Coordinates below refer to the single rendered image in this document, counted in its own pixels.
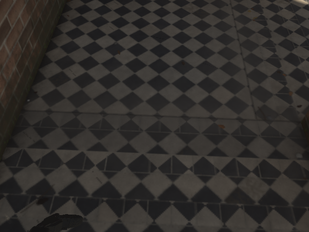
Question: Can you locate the robot left hand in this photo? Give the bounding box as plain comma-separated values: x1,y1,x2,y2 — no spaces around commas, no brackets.
27,213,83,232

